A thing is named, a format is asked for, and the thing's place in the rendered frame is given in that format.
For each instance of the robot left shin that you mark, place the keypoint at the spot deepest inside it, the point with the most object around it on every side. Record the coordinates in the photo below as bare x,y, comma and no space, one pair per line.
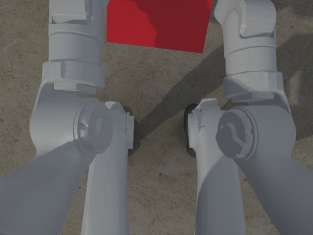
115,105

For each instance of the left robot upper arm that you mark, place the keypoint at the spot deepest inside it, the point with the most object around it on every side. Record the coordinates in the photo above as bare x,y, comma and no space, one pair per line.
68,133

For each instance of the left robot forearm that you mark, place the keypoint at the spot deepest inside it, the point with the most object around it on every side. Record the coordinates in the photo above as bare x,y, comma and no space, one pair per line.
76,40

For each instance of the right robot forearm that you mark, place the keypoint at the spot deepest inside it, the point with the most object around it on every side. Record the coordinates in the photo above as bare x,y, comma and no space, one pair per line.
249,39

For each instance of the right robot upper arm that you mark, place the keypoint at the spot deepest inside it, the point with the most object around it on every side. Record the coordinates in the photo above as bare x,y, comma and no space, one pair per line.
260,139

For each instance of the robot right thigh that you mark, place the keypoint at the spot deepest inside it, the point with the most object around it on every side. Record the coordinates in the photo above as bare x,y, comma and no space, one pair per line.
219,204

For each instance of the carton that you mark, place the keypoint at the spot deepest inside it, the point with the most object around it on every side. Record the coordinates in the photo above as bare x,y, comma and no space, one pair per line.
167,24

